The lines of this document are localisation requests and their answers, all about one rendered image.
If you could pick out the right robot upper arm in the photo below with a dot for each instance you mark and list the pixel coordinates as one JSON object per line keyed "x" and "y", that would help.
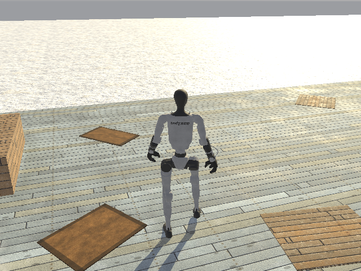
{"x": 200, "y": 128}

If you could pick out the left robot forearm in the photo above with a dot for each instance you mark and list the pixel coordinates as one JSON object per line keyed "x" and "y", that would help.
{"x": 152, "y": 146}

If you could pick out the right robot forearm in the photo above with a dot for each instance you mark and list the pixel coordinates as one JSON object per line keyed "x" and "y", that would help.
{"x": 209, "y": 151}

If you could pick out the right robot shin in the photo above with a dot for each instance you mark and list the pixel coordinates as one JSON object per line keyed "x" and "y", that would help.
{"x": 196, "y": 193}

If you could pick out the robot left hand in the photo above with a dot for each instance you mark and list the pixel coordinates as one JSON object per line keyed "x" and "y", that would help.
{"x": 149, "y": 156}

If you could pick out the robot right foot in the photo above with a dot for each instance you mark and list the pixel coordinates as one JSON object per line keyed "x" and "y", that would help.
{"x": 196, "y": 213}

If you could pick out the robot right hand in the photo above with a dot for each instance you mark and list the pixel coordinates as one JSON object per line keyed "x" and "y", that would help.
{"x": 213, "y": 164}

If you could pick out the left robot upper arm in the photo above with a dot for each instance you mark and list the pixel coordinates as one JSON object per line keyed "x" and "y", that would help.
{"x": 159, "y": 127}

